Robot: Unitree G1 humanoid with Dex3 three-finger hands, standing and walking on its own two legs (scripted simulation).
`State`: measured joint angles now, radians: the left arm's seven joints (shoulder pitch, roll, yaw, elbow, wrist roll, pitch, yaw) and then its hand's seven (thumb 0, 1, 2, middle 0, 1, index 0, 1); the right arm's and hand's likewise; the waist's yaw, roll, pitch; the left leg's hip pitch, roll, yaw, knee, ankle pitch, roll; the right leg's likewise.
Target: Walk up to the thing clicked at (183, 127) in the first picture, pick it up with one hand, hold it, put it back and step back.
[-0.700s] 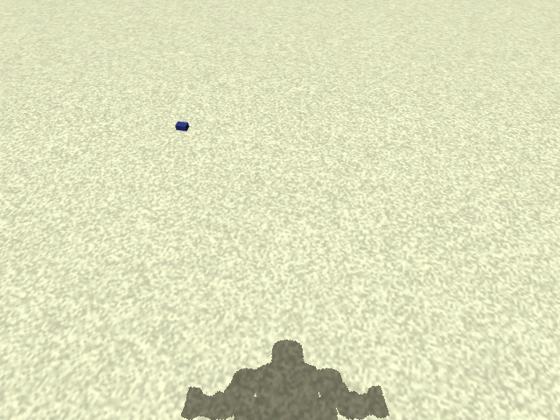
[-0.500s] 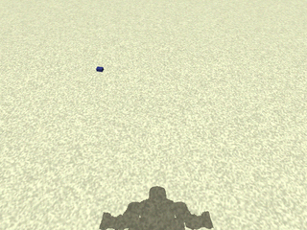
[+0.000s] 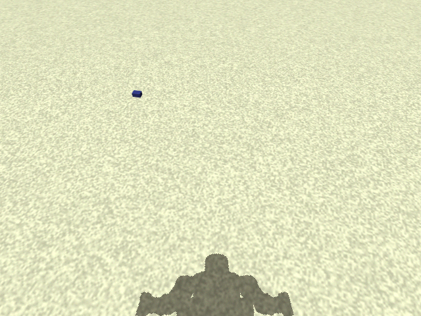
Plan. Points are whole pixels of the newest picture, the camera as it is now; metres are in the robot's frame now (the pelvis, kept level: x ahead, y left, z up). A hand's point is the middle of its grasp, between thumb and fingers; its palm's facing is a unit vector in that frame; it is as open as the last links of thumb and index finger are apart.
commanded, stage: stand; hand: left
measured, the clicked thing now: (137, 93) +1.74 +0.59 -0.77
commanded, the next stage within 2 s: walk up in 0.42 s
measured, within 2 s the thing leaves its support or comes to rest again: neither
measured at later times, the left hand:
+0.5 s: hand out of the picture +0.08 +0.26 -0.15, palm faces +0.00 -0.95 -0.33, open 7.4 cm
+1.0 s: hand (40, 268) +0.24 +0.41 -0.16, palm faces -0.04 -0.94 -0.33, open 7.4 cm
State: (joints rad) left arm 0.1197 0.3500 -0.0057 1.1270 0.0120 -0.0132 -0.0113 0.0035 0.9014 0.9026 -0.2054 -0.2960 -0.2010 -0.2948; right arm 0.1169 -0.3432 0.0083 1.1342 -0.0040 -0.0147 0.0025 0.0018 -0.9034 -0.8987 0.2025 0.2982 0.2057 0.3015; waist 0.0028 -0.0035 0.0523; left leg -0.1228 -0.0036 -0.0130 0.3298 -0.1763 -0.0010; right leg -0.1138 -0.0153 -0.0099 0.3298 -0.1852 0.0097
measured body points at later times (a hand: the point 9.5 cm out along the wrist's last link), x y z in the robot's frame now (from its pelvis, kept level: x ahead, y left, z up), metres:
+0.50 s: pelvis +0.01 +0.00 +0.00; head +0.01 +0.00 +0.45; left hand +0.08 +0.31 -0.13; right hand +0.09 -0.31 -0.13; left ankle +0.00 +0.12 -0.74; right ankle -0.01 -0.12 -0.74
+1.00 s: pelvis +0.17 +0.13 -0.01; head +0.17 +0.16 +0.44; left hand +0.24 +0.46 -0.14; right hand +0.21 -0.19 -0.11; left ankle +0.16 +0.23 -0.75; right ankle +0.22 -0.01 -0.68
